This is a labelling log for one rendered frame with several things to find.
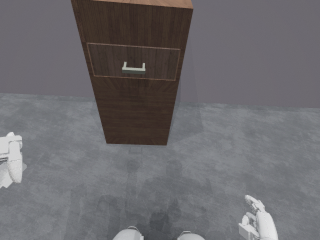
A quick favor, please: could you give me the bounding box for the drawer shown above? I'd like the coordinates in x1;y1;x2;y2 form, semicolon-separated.
87;42;180;80

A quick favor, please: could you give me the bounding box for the robot right shin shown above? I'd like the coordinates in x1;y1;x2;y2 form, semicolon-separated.
179;231;191;238

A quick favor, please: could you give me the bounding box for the robot left hand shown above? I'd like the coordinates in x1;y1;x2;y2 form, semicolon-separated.
0;132;27;188

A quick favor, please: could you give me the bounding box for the robot shin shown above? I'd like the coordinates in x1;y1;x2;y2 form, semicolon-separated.
179;231;191;238
128;226;140;233

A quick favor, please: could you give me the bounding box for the cabinet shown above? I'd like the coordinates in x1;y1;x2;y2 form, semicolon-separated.
71;0;194;146

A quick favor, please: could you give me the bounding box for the robot left shin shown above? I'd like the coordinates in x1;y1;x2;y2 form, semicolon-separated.
128;226;140;233

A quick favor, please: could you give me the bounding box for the robot right hand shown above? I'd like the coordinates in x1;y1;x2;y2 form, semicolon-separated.
238;195;278;240

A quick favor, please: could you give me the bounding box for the handle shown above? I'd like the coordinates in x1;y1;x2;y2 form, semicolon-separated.
122;62;146;75

